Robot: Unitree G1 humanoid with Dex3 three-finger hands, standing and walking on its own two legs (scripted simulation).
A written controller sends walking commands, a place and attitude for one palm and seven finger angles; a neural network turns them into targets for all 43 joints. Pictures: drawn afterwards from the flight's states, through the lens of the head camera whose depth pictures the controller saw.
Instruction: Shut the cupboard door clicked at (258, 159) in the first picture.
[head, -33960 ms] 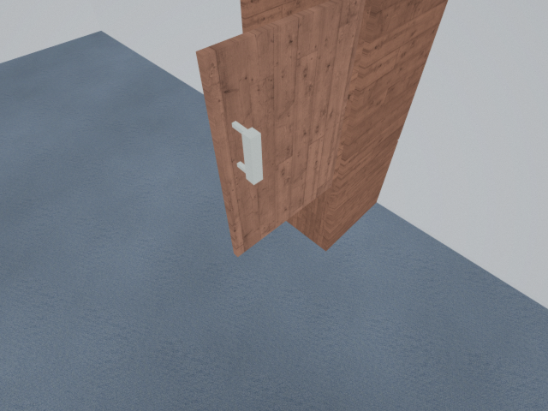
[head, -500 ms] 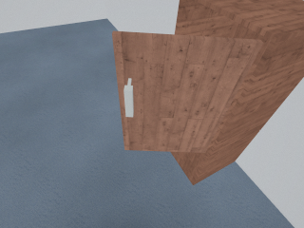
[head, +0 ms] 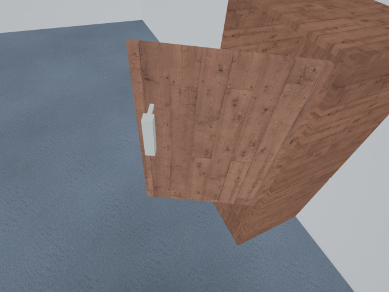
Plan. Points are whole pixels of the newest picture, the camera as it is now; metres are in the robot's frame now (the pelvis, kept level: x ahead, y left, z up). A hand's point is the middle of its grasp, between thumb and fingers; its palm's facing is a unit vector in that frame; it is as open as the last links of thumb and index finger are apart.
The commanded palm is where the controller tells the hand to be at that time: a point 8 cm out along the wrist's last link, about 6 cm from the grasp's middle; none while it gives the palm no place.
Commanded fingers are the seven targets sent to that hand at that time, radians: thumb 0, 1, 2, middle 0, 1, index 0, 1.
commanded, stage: shuffle to correct the standing spot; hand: left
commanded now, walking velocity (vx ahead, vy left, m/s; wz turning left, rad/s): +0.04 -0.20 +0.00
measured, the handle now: (151, 129) +0.47 +0.15 +0.05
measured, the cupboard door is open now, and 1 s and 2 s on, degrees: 61 61 61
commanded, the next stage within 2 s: come to a stop and stand still in 0.04 s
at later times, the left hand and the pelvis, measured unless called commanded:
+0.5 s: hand out of the picture +0.08 +0.11 -0.17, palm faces +0.01 -0.98 -0.21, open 7.2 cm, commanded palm none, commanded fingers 0.00 0.90 0.90 -0.20 -0.30 -0.20 -0.30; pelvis +0.02 -0.07 +0.00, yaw -1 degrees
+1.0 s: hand out of the picture +0.00 +0.11 -0.17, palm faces -0.01 -0.98 -0.18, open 7.3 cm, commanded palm none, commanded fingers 0.00 0.90 0.90 -0.20 -0.30 -0.20 -0.30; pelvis -0.01 -0.06 +0.01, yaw +0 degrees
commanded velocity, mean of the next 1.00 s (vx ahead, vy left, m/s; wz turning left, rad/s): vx -0.02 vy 0.04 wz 0.00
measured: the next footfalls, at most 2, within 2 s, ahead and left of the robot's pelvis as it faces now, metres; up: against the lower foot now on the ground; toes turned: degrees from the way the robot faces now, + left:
left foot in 0.02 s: +0.07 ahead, +0.04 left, +0.00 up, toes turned +4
right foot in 0.32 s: +0.10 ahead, -0.23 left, +0.00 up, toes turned -6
